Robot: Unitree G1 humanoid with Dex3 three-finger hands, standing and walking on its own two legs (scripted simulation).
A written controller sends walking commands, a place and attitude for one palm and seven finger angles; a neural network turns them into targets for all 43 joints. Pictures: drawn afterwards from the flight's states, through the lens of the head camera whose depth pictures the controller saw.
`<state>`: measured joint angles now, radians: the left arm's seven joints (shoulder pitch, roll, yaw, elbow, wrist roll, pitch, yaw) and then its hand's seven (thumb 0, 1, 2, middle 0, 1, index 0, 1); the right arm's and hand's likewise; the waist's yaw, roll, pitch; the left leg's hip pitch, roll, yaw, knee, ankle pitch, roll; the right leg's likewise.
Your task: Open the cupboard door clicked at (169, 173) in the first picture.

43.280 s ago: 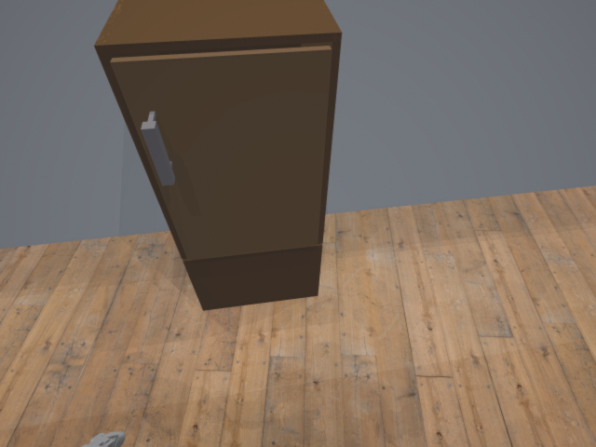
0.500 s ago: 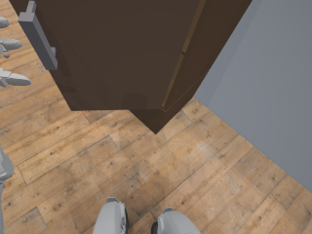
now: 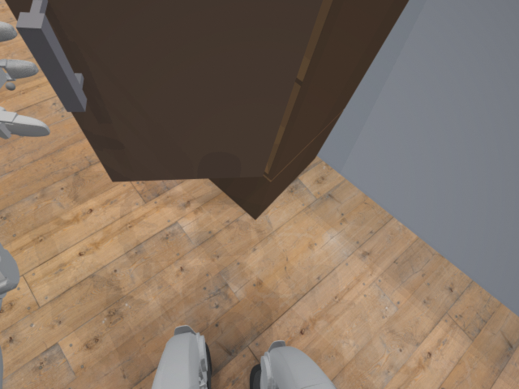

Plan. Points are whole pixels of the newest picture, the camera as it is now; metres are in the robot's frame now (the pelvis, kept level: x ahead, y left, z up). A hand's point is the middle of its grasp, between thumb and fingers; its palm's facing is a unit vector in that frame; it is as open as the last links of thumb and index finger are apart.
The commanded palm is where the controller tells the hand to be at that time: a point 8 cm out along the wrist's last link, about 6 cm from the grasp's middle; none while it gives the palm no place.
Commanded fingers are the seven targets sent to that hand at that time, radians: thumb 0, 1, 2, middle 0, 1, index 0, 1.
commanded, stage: slide the fingers in behind the handle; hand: left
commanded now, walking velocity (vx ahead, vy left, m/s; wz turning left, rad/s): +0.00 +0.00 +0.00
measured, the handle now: (59, 57) +0.57 +0.25 +0.09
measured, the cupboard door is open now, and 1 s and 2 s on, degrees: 48 48 48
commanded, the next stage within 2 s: close the thumb around the handle in 1.36 s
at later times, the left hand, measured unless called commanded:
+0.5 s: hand (41, 82) +0.52 +0.26 +0.09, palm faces +0.07 -1.00 +0.01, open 14.0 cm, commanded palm +0.50 +0.29 +0.09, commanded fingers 0.00 -0.50 0.30 -0.30 -1.20 -0.30 -1.20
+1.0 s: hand (66, 85) +0.52 +0.23 +0.09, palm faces +0.08 -1.00 +0.01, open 13.9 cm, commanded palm +0.50 +0.27 +0.09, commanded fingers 0.00 -0.50 0.30 -0.30 -1.20 -0.30 -1.20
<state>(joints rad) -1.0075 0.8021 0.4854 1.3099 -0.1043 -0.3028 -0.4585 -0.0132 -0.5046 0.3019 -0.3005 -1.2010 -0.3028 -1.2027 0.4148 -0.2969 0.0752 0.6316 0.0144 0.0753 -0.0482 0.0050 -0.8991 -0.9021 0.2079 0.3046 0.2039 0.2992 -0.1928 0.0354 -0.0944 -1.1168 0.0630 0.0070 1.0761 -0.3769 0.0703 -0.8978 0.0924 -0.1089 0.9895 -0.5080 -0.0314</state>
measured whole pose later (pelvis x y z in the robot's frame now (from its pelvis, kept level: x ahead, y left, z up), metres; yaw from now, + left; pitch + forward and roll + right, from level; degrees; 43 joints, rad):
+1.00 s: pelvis +0.01 -0.01 +0.00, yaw +0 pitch +22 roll -5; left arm -0.94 0.63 0.45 1.24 -0.11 -0.35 -0.31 -0.01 -0.50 0.30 -0.30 -1.20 -0.31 -1.21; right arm 0.41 -0.28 0.05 0.64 0.00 0.08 -0.01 0.00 -0.90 -0.90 0.21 0.30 0.20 0.30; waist -0.18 0.04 -0.11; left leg -1.07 0.07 0.01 1.07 -0.39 0.05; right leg -0.86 0.10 -0.10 1.00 -0.53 -0.05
